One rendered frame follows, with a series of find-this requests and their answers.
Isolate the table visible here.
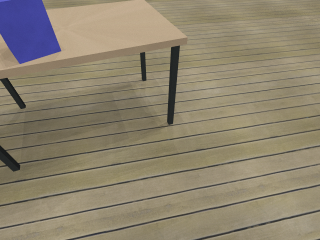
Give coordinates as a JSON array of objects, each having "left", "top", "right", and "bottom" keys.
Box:
[{"left": 0, "top": 0, "right": 188, "bottom": 172}]

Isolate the carton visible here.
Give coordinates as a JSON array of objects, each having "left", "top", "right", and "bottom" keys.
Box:
[{"left": 0, "top": 0, "right": 61, "bottom": 64}]

